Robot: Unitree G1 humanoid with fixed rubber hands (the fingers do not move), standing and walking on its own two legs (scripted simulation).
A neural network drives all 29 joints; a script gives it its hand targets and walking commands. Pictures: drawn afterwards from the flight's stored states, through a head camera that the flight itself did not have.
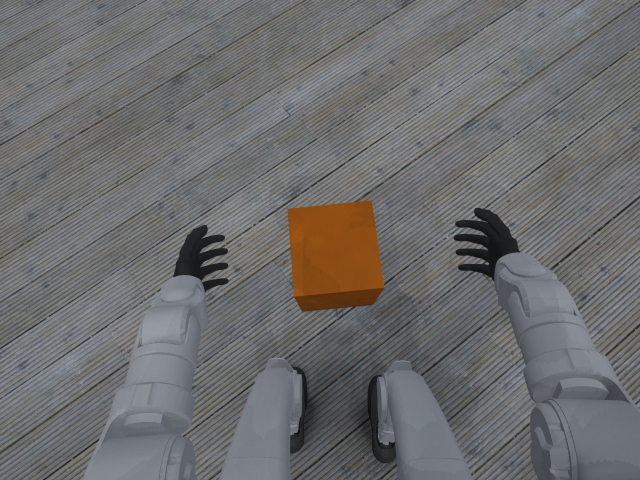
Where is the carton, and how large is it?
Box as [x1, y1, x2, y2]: [288, 200, 383, 311]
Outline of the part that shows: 371,200 288,209 294,297 302,311 372,304 382,290 383,281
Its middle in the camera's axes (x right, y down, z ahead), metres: +0.04 +0.04 +1.00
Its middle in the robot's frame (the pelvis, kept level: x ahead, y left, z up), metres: +0.50 +0.01 -0.56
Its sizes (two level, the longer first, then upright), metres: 0.210 0.200 0.250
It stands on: the floor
